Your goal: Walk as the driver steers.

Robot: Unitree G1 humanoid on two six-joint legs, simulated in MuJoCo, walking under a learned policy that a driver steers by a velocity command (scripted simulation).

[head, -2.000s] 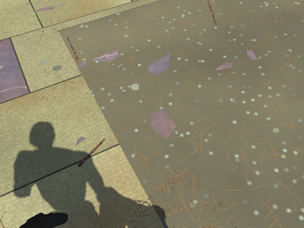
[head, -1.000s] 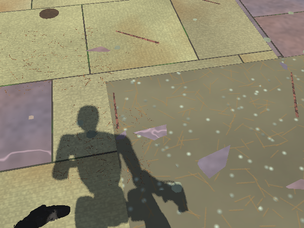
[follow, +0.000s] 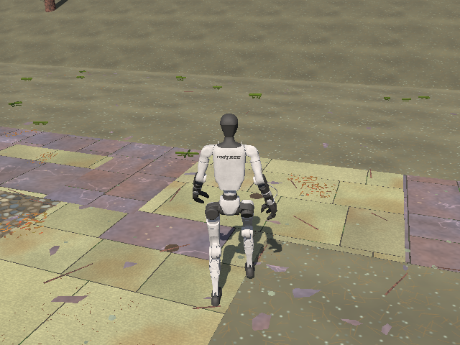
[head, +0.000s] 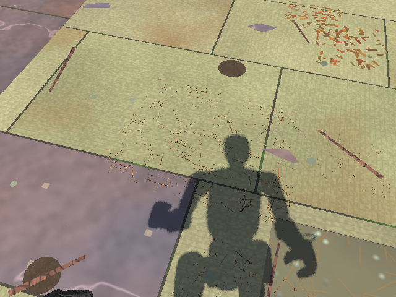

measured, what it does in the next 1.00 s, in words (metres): walks ahead: right foot, then left foot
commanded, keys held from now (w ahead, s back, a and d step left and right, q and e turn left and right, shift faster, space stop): w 0.38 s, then no key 0.62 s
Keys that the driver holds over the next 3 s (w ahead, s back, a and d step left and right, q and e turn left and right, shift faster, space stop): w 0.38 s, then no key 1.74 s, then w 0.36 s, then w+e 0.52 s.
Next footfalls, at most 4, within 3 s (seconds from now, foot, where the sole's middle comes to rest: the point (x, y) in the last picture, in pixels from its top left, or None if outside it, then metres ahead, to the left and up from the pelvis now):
0.08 right None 0.24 -0.13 -0.78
0.58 left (161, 288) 0.51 0.10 -0.78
0.90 right None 0.47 -0.15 -0.78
2.86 right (220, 188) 0.89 -0.14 -0.78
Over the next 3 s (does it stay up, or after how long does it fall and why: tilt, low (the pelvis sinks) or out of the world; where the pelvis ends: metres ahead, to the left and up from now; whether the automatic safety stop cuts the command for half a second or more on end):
stays up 0.79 -0.07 -0.01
